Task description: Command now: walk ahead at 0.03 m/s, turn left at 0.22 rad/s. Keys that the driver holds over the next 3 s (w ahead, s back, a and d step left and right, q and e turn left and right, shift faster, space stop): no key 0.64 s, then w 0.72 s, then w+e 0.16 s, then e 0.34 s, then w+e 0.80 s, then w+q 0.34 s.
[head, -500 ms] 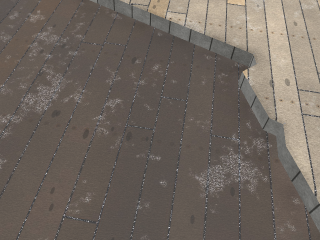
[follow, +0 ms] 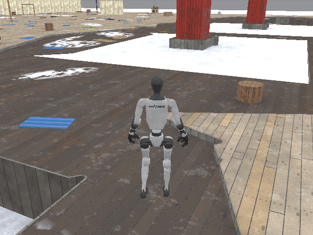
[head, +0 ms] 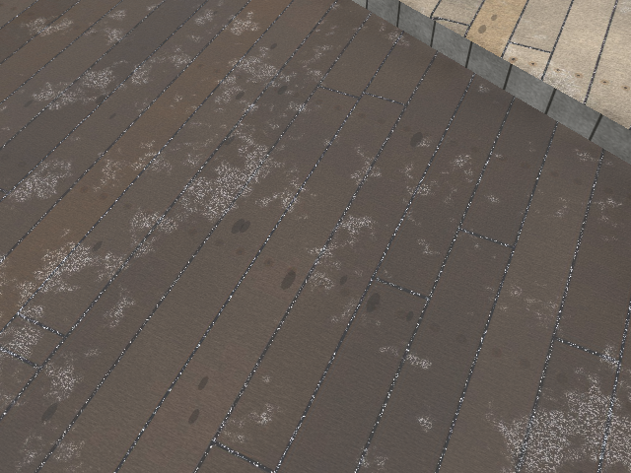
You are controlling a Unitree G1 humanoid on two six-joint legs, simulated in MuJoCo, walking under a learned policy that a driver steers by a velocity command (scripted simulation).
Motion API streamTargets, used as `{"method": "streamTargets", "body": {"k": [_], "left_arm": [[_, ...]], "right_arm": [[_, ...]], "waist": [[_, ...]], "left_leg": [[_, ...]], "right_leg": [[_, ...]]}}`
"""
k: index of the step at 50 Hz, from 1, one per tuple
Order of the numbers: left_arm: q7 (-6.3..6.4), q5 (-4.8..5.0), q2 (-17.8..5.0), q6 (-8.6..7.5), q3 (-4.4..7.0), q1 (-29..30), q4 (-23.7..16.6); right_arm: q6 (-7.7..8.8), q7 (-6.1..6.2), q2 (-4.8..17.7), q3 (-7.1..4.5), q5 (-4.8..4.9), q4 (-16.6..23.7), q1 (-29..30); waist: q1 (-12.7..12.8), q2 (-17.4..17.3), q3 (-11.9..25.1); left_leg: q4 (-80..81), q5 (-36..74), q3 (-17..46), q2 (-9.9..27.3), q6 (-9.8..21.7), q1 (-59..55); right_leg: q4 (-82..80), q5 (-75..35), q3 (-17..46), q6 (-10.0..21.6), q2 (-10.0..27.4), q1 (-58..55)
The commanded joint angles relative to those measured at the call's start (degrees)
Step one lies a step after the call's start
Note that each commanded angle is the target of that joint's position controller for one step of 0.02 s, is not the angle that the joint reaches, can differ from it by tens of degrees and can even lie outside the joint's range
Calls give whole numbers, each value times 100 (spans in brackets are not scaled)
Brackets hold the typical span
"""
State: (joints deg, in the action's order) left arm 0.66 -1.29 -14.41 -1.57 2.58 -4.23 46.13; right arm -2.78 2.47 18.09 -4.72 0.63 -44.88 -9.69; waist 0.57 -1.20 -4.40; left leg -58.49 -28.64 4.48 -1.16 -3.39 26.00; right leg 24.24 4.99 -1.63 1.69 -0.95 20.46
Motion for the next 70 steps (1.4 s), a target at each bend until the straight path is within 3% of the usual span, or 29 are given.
{"method": "streamTargets", "body": {"k": [1, 4, 6, 7, 8, 9, 10, 13, 17, 22, 32, 33, 35, 37, 39, 41, 43, 45, 46, 47, 48, 49, 50, 52, 54, 59, 65, 68, 70], "left_arm": [[38, 47, -891, -29, 198, 218, -265], [47, 121, -988, 36, 194, 126, -194], [31, 181, -841, 62, 124, -14, -106], [-11, 138, -656, 35, 54, -203, -48], [-58, 0, -364, -12, -9, -411, -95], [-34, 2, -443, -20, 6, -126, -131], [-20, 22, -577, -11, 41, -19, -85], [35, -31, -641, 17, 61, -231, 148], [18, 52, -683, -1, 73, -359, 413], [35, 87, -682, -24, 73, -395, 693], [135, 126, -730, 83, 76, -359, 1081], [137, 127, -673, 98, 65, -432, 1153], [131, 166, -627, 113, 70, -284, 1151], [90, 234, -611, 7, 58, 217, 902], [4, 325, -626, -189, 67, 408, 755], [-117, 349, -640, -365, 71, 367, 729], [-210, 334, -601, -454, 86, 125, 851], [-218, 279, -677, -418, 196, -913, 1319], [-181, 277, -885, -380, 304, -1565, 1490], [-121, 256, -1471, -362, 448, -2275, 1554], [-183, 190, -1464, -417, 372, -2478, 1598], [-186, 197, -1131, -483, 253, -1890, 1451], [-209, 187, -827, -526, 163, -1461, 1276], [-250, 147, -650, -528, 72, -1032, 1105], [-227, 121, -597, -485, 30, -1229, 1150], [-60, 106, -834, -395, 43, -1579, 1200], [0, 195, -817, -333, 68, -2167, 1338], [24, 207, -920, -268, 139, -2099, 1306], [29, 179, -1041, -200, 189, -1996, 1247]], "right_arm": [[66, -21, 185, 18, -51, 183, -502], [94, -97, 306, 1, -36, 95, -567], [86, -141, 340, -14, -95, 16, -668], [80, -120, 553, -32, -174, 104, -636], [59, -66, 910, -71, -205, 197, -390], [119, -117, 621, 14, -262, 214, -122], [208, -139, 319, 102, -268, 288, 232], [398, -171, 340, 119, -210, 51, 10], [425, -159, 267, 161, -153, -140, -290], [404, -139, 265, 146, -106, -275, -368], [352, -150, 216, 138, -82, -614, -413], [345, -143, 209, 135, -74, -706, -538], [314, -126, 452, 50, -8, -768, -624], [378, -109, 749, -38, 37, -778, -818], [549, -82, 725, -56, 15, -821, -931], [645, -90, 633, -58, 57, -815, -931], [625, -126, 660, -72, 115, -755, -692], [583, -159, 703, -76, 103, -670, -450], [614, -161, 547, -18, 67, -633, -356], [670, -163, 105, 114, 0, -414, -239], [777, -130, 49, 115, 62, -294, -306], [846, -152, 307, 48, 221, -348, -378], [897, -193, 395, 34, 234, -386, -362], [889, -184, 436, -39, 136, -448, -284], [820, -242, 250, -29, 74, -471, -298], [772, -269, -24, 55, 24, -80, 630], [844, -437, -98, 162, 91, 290, 1686], [897, -531, 87, 115, 101, 368, 1654], [893, -484, 429, -52, 86, 211, 856]], "waist": [[-103, 981, 1060], [-161, 906, 1124], [-277, 797, 975], [-218, 382, 925], [180, -788, 883], [41, -1121, 693], [115, -854, 421], [103, -727, 289], [47, -165, 235], [-4, 130, 491], [3, 69, 586], [-9, 3, 690], [-108, -366, 357], [-324, -783, -320], [-359, -904, -685], [-301, -679, -589], [-102, -471, -259], [380, -412, 239], [695, -164, 516], [881, 1317, 786], [797, 1820, 1047], [500, 1142, 499], [346, 823, 133], [133, 548, -80], [89, 682, 12], [219, 422, -106], [442, 453, -382], [177, 553, -183], [-340, 781, 476]], "left_leg": [[1090, 358, -228, 188, 19, -731], [2208, 1099, -415, 122, 178, -1301], [3220, 1697, -454, 75, 449, -2010], [3615, 1925, 209, 605, 702, -2305], [3901, 1941, 1196, 1464, 1168, -1999], [4308, 969, 1448, 1668, 1515, -850], [4349, 278, 1112, 1260, 1266, -611], [4163, 567, 663, 815, 762, -686], [3929, 1131, 395, 586, 660, -928], [3636, 2428, 209, 489, 693, -1365], [3536, 3185, 29, 384, 658, -1534], [3634, 2560, 20, 357, 687, -1585], [4005, 400, 453, 552, 1005, -1492], [4759, -1410, 1721, 1409, 1542, -1481], [4961, -965, 2346, 1932, 1841, -1828], [4783, 106, 2102, 2005, 1795, -2419], [4568, 982, 1318, 1627, 1506, -2172], [4005, 1768, 577, 1096, 1224, -1060], [3123, 2320, 149, 780, 986, -553], [981, 1567, -620, 58, 474, 515], [-362, -441, -109, -337, 392, 1332], [-1058, -206, 259, 115, 549, 1863], [-1066, 435, 222, 409, 713, 1886], [-606, 1342, 4, 787, 768, 1717], [-281, 1745, -187, 867, 647, 1378], [1234, 2688, -469, 774, 318, 1546], [2724, 3351, -646, 474, 482, 1219], [2982, 2936, -641, 329, 742, 924], [2919, 2497, -793, -15, 951, -322]], "right_leg": [[-880, -667, 1140, 1238, 1331, -586], [-764, 89, 1173, 1114, 1358, -588], [-596, 901, 1019, 704, 1145, -95], [-229, 1310, 792, 288, 917, 269], [500, 1757, 55, -161, 266, 425], [584, 1751, 135, -264, 222, -273], [507, 1177, 188, -285, 244, -584], [86, 259, 291, -344, 355, -905], [27, 203, 300, -288, 415, -941], [73, -413, 332, -294, 454, -1061], [223, -682, 304, -246, 456, -1236], [284, -185, 185, -246, 359, -1258], [843, 1475, -214, -246, 1, -641], [1545, 2001, -187, -94, 24, 512], [2203, 2323, 228, 139, 386, 1391], [2063, 2473, 344, 298, 617, 1776], [1135, 1681, 24, 290, 471, 751], [534, 496, -439, 150, -87, -1484], [418, 583, -56, 251, 88, -2392], [-592, 1467, 2204, 875, 1476, -3186], [-1398, 2022, 4240, 1508, 2297, -3496], [-1365, 2517, 3895, 1463, 2339, -3116], [-1347, 2124, 3135, 1166, 2064, -2676], [-1566, 1287, 2113, 879, 1632, -2174], [-1615, 104, 1414, 807, 1359, -1978], [-1801, -1156, 708, 854, 1184, -1847], [-1882, -1132, 432, 843, 1338, -2222], [-1369, -2354, 374, 745, 1565, -2816], [-287, -4336, 429, 637, 1532, -2915]]}}
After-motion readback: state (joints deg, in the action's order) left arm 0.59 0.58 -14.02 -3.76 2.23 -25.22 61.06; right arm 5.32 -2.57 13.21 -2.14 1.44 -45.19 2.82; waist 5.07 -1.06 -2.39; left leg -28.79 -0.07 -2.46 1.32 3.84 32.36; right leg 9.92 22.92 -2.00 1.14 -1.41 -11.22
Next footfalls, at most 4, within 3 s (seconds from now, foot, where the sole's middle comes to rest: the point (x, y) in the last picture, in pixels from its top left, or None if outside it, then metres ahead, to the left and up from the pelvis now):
0.14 left None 0.06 0.14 -0.77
1.42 left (288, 410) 0.56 0.11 -0.77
1.92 right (398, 350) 0.70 -0.14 -0.77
2.40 left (334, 264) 0.94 0.01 -0.77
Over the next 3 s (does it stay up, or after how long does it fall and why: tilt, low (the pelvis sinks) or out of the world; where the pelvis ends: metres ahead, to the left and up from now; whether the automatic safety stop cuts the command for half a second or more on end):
stays up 1.00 -0.25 0.00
